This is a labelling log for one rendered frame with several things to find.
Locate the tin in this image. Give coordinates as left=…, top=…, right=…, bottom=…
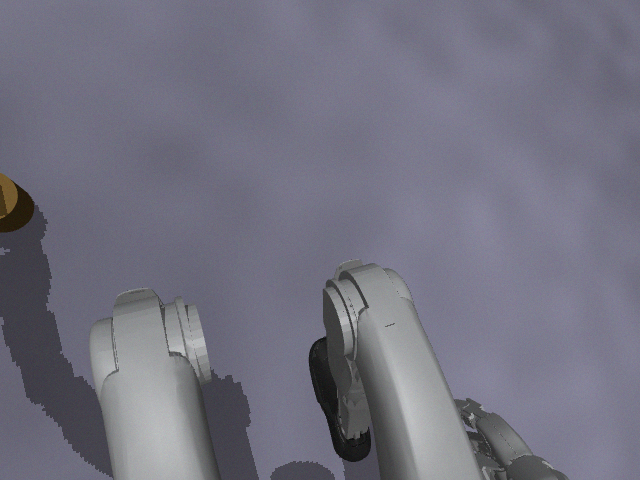
left=0, top=173, right=34, bottom=233

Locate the right robot arm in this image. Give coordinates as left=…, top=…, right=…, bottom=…
left=506, top=455, right=569, bottom=480

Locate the right robot hand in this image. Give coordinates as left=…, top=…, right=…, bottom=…
left=454, top=398, right=534, bottom=480

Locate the right robot foot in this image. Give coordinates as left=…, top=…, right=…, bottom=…
left=309, top=337, right=371, bottom=462

